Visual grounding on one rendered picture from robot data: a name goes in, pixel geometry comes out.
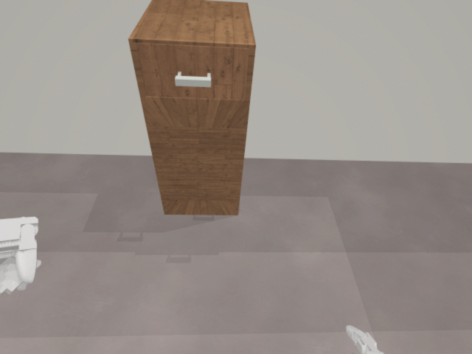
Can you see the cabinet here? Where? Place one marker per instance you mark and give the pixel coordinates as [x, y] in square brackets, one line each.
[197, 144]

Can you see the left robot hand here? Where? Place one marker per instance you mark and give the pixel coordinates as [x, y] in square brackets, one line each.
[19, 251]

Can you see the handle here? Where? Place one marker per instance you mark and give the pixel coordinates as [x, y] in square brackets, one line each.
[193, 81]

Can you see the right robot hand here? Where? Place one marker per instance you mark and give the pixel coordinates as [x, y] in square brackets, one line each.
[365, 343]

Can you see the drawer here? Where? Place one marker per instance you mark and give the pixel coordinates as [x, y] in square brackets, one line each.
[162, 62]

